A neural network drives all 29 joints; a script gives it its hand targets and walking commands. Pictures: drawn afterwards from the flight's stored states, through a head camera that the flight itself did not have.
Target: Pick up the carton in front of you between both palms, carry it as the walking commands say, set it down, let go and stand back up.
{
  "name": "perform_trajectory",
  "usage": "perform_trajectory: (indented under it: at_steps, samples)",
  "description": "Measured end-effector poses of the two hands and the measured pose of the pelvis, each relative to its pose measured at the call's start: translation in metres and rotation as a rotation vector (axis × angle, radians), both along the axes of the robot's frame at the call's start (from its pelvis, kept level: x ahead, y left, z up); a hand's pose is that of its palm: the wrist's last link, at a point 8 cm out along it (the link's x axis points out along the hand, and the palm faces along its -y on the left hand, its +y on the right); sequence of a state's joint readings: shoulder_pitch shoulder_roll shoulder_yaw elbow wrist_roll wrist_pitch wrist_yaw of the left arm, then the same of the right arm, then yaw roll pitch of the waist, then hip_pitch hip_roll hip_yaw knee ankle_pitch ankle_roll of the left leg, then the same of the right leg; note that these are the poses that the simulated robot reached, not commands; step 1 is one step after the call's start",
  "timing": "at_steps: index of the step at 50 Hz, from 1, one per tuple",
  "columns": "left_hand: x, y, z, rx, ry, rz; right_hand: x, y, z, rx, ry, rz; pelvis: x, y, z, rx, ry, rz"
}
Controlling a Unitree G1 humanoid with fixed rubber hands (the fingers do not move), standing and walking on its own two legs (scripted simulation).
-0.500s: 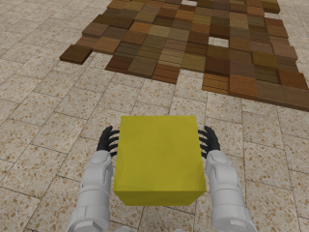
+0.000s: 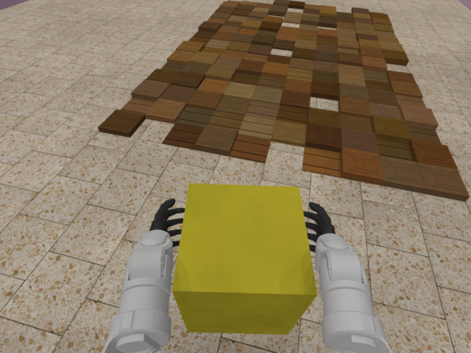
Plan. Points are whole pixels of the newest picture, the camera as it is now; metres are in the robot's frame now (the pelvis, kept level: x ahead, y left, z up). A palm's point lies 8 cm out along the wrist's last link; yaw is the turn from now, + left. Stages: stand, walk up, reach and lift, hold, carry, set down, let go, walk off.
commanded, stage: reach and lift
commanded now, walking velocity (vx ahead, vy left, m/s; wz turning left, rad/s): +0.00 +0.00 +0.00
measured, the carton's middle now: (240, 262) +0.30 -0.01 -0.05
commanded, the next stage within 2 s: hold in 0.70 s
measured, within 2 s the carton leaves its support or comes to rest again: neither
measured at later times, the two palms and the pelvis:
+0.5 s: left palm (154, 235) +0.31 +0.15 +0.04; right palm (322, 234) +0.31 -0.15 +0.05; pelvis +0.02 +0.00 +0.01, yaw +1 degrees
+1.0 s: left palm (148, 236) +0.29 +0.15 +0.06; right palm (324, 237) +0.29 -0.15 +0.06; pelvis +0.01 +0.00 +0.01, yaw +0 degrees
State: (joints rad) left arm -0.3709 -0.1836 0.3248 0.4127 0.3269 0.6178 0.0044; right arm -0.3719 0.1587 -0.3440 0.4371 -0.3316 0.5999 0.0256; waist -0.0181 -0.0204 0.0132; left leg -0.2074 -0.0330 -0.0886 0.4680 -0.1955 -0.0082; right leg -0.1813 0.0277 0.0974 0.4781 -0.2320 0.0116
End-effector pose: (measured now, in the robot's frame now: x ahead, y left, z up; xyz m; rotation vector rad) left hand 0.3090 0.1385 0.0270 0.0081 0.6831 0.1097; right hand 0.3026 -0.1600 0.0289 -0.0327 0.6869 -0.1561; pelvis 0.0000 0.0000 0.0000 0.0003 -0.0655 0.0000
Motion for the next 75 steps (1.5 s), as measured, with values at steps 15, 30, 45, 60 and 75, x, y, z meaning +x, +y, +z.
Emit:
perform_trajectory:
  at_steps: [15, 30, 45, 60, 75]
  samples:
    - [0.001, 0.013, 0.004, 0.012, -0.012, 0.030, 0.015, 0.013, 0.006, -0.004, -0.013, 0.044, 0.017, -0.004, 0.005, -0.003, 0.007, 0.007]
    - [-0.004, 0.005, 0.012, 0.028, -0.004, -0.018, 0.000, 0.005, 0.015, -0.019, -0.004, 0.019, 0.015, -0.001, 0.007, -0.001, -0.034, 0.000]
    - [-0.008, 0.013, 0.034, 0.035, -0.051, 0.001, 0.000, 0.014, 0.034, -0.003, -0.052, 0.029, 0.014, 0.003, 0.008, -0.003, -0.056, -0.003]
    - [-0.020, 0.006, 0.028, 0.013, -0.023, -0.013, -0.018, 0.006, 0.031, -0.013, -0.024, 0.009, 0.001, 0.001, 0.006, -0.001, -0.089, 0.000]
    - [-0.014, 0.014, 0.027, 0.014, -0.013, 0.006, -0.008, 0.015, 0.029, -0.016, -0.014, 0.031, 0.007, 0.004, 0.006, -0.002, -0.079, -0.008]
